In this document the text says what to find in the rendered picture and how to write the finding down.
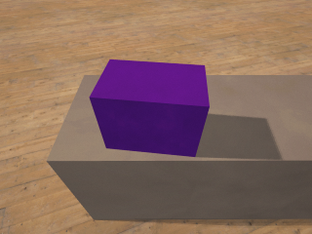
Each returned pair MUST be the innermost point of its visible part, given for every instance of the pedestal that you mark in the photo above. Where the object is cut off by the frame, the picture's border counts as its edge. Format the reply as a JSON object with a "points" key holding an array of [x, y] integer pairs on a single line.
{"points": [[254, 158]]}

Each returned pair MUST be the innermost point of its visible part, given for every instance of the carton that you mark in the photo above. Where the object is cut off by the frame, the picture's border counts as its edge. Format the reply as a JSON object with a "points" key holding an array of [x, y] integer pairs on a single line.
{"points": [[153, 107]]}

